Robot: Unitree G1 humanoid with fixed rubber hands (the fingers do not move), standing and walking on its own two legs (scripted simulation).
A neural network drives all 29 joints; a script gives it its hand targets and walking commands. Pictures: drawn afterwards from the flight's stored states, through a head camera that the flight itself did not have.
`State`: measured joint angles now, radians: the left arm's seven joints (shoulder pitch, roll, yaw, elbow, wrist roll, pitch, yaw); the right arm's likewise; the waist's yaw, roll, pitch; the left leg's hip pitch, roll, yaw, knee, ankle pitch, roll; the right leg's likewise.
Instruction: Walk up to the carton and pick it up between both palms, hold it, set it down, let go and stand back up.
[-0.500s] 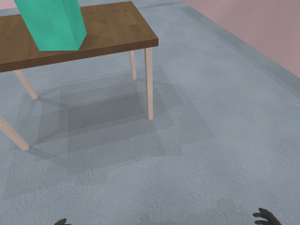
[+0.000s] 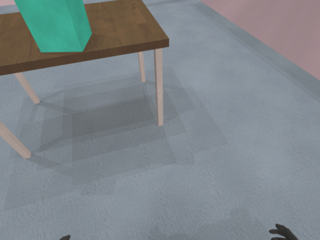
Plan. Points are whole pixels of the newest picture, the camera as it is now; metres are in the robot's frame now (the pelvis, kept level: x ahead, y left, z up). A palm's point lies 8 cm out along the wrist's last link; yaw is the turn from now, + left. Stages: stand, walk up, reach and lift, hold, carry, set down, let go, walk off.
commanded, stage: stand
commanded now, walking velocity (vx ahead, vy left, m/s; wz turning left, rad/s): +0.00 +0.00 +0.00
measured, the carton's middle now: (58, 17) +1.05 +0.51 +0.11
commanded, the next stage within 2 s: walk up in 1.96 s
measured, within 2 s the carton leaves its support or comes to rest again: neither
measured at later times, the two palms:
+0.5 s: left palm out of the picture +0.08 +0.29 -0.10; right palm out of the picture +0.10 -0.31 -0.09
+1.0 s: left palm out of the picture +0.08 +0.29 -0.10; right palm out of the picture +0.10 -0.30 -0.09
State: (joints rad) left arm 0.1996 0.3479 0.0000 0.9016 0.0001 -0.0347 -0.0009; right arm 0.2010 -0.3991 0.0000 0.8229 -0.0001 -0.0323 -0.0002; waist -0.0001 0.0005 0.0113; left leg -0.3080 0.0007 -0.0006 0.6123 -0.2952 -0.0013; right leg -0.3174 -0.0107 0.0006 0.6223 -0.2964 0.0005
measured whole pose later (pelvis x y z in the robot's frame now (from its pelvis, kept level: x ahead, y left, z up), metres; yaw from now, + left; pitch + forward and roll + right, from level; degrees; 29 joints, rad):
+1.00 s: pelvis -0.01 +0.00 +0.00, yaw +0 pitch -1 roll +0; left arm 0.20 0.35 0.00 0.93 0.00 -0.03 0.00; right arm 0.20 -0.40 0.00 0.86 0.00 -0.03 0.00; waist 0.00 0.00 0.01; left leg -0.31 0.00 0.00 0.59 -0.28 0.00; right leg -0.32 -0.01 0.00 0.60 -0.28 0.00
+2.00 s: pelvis -0.01 +0.00 +0.00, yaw +0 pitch +0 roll +0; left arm 0.20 0.35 0.00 0.94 0.00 -0.04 0.00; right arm 0.20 -0.40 0.00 0.86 0.00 -0.03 0.00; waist 0.00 0.00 0.01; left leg -0.31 0.00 0.00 0.58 -0.27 0.00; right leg -0.32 -0.01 0.00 0.59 -0.27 0.00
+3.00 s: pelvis +0.17 +0.14 +0.00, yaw +6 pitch +0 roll +1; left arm 0.20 0.49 0.00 0.92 0.00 -0.07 0.00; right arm 0.30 -0.44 0.00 0.86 0.00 -0.02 0.06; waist -0.07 -0.02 0.03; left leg -0.10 -0.09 0.00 0.51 -0.41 0.07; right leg -0.45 -0.03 -0.03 0.64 -0.33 -0.01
